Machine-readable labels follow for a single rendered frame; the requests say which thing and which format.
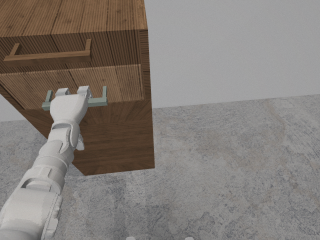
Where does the robot left forearm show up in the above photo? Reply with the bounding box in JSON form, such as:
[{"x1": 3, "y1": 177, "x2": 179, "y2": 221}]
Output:
[{"x1": 0, "y1": 120, "x2": 80, "y2": 227}]

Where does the drawer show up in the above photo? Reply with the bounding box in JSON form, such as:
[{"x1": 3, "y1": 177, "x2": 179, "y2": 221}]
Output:
[{"x1": 0, "y1": 64, "x2": 144, "y2": 110}]

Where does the robot left upper arm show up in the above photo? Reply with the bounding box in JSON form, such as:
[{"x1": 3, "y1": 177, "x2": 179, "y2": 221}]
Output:
[{"x1": 0, "y1": 188, "x2": 63, "y2": 240}]

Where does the cabinet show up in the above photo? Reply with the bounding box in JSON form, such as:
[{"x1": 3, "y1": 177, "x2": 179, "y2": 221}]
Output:
[{"x1": 0, "y1": 0, "x2": 155, "y2": 176}]

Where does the robot left hand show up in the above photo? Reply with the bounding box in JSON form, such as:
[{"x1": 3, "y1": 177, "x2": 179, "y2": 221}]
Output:
[{"x1": 50, "y1": 85, "x2": 93, "y2": 151}]

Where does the handle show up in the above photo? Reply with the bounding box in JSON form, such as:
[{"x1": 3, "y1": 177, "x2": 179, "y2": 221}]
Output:
[
  {"x1": 42, "y1": 86, "x2": 108, "y2": 111},
  {"x1": 3, "y1": 50, "x2": 93, "y2": 68}
]

